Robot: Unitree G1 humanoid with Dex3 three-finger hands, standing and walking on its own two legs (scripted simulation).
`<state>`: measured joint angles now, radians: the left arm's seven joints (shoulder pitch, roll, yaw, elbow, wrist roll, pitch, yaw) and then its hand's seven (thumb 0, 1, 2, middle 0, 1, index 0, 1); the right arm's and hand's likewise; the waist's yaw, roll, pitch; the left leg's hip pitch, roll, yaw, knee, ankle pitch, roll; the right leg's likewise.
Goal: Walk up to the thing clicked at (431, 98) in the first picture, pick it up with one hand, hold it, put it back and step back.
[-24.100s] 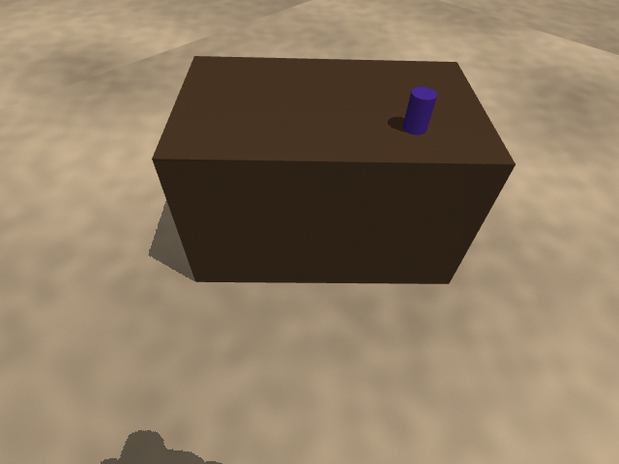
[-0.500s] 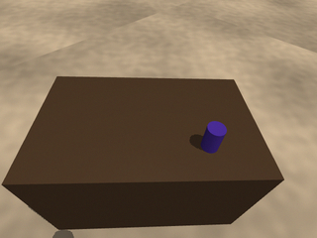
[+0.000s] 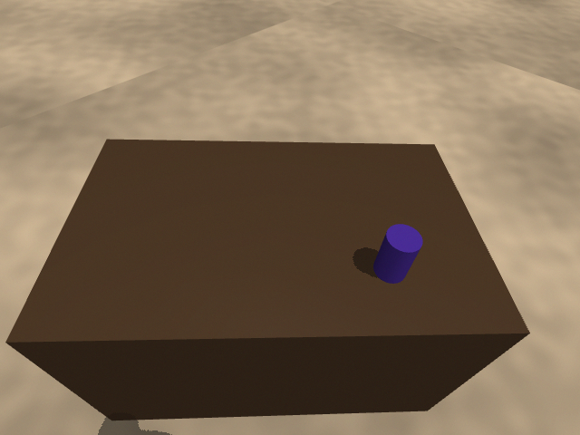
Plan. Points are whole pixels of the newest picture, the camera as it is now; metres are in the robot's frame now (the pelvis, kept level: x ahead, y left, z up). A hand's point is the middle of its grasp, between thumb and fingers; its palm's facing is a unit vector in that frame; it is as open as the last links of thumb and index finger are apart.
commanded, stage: home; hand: right
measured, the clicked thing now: (396, 254) +0.49 -0.22 -0.13
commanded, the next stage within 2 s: stand in 0.38 s
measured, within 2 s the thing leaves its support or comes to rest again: neither
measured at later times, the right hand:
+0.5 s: hand out of the picture +0.07 -0.25 -0.15, palm faces -0.03 +0.93 -0.37, open 17.5 cm
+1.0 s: hand out of the picture +0.08 -0.25 -0.15, palm faces -0.04 +0.93 -0.36, open 8.3 cm
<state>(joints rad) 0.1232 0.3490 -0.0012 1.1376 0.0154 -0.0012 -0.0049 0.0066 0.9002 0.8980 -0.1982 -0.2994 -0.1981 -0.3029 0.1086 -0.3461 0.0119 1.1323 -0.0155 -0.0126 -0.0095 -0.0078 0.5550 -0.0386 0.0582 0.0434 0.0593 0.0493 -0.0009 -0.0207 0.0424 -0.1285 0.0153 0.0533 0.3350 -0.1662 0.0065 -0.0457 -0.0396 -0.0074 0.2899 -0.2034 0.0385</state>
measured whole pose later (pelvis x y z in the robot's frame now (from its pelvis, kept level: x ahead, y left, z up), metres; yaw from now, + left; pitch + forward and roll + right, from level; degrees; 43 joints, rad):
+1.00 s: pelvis +0.00 +0.00 +0.00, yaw +1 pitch -2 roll +0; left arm 0.13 0.35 0.00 1.12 0.01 -0.01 -0.01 0.01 0.90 0.90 -0.20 -0.30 -0.20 -0.30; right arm 0.11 -0.35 0.01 1.13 -0.01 -0.01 0.00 0.00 -0.71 -0.86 0.20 0.29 0.20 0.30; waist 0.00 -0.02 0.04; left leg -0.13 0.01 0.04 0.33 -0.17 0.01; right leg -0.04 -0.05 -0.02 0.28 -0.21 0.04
